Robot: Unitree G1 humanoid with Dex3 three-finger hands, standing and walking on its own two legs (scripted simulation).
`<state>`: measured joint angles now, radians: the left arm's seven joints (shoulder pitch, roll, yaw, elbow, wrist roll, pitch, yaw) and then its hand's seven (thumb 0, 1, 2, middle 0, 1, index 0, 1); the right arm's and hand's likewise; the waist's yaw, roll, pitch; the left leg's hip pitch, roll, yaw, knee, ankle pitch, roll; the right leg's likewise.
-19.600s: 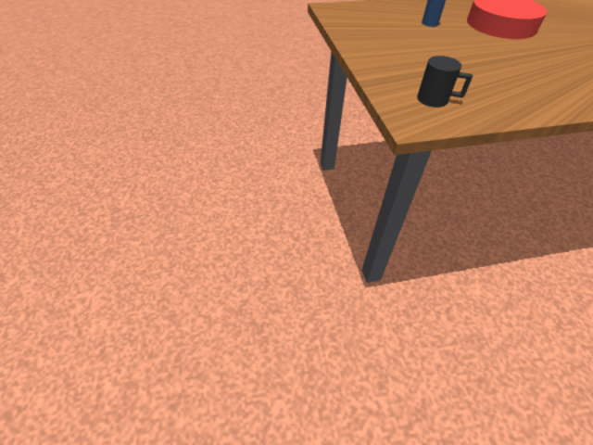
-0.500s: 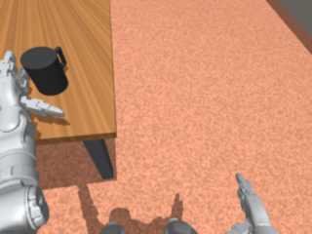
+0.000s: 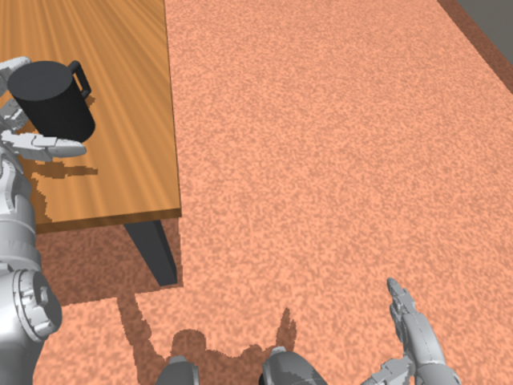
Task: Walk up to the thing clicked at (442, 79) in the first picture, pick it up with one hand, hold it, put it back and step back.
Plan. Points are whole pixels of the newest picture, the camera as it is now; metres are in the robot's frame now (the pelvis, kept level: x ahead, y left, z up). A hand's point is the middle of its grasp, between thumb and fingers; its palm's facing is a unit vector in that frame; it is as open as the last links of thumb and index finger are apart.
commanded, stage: close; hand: left
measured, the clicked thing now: (62, 98) +0.54 +0.23 +0.09
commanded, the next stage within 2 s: settle in 0.22 s
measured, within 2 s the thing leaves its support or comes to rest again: leaves its support in 0.66 s
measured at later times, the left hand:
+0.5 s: hand (38, 111) +0.50 +0.25 +0.11, palm faces +0.27 -0.96 +0.00, open 11.0 cm
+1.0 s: hand (29, 99) +0.48 +0.24 +0.15, palm faces +0.27 -0.96 -0.01, open 11.2 cm
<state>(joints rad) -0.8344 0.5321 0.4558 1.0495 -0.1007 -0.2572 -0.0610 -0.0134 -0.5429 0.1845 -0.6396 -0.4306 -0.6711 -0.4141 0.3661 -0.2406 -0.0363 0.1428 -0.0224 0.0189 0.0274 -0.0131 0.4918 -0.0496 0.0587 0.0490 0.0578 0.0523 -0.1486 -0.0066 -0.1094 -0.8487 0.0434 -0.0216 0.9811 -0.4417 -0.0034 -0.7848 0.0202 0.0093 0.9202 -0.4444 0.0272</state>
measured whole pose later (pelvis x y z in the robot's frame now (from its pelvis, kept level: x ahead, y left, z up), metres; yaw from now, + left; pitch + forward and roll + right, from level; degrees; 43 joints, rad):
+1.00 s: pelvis +0.02 +0.00 +0.02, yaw +0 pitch +13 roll -2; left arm -0.72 0.44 0.38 0.82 -0.12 -0.08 -0.04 -0.07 -0.61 0.80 -0.71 -1.13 -0.79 -1.18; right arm 0.36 -0.23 -0.04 0.23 0.01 0.02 0.00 -0.01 0.51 -0.06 0.06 0.05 0.06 0.05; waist -0.09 0.02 -0.11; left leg -0.67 0.04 -0.01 0.87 -0.43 -0.01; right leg -0.61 0.01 0.01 0.82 -0.43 0.02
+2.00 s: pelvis +0.01 +0.00 +0.04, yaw +1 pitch +5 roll -1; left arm -0.61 0.33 0.30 0.42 -0.16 0.23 0.02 -0.05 -0.61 0.81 -0.71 -1.13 -0.78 -1.17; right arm 0.35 -0.22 -0.07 0.40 0.04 -0.11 -0.05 -0.01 0.53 -0.05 0.06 0.05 0.06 0.05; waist -0.02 0.05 -0.11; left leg -0.44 0.02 -0.01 0.72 -0.36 -0.01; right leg -0.38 0.00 0.01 0.67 -0.37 0.03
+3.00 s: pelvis +0.00 -0.01 +0.05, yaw +2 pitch -1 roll +0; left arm -0.56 0.30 0.31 -0.01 -0.22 0.71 0.03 -0.04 -0.61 0.81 -0.70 -1.14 -0.77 -1.19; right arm 0.28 -0.24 -0.10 0.62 0.06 -0.24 -0.06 -0.02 0.53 -0.05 0.06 0.05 0.06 0.05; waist 0.03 0.07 -0.09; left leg -0.30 0.00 -0.02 0.61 -0.29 -0.01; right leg -0.25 -0.02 0.00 0.61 -0.33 0.02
